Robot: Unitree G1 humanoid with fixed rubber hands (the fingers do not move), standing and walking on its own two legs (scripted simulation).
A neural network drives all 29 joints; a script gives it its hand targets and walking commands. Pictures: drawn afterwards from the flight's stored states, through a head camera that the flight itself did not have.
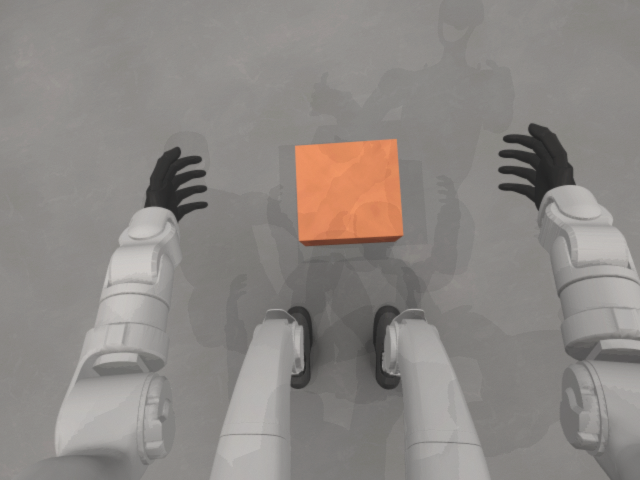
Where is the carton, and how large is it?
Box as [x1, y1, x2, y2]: [295, 139, 402, 245]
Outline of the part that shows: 396,139 295,146 299,241 304,245 394,241 402,235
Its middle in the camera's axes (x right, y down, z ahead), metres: +0.07 -0.10 +0.96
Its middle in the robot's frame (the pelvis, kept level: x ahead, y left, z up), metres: +0.51 +0.00 -0.59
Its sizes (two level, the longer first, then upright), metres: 0.238 0.226 0.150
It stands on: the floor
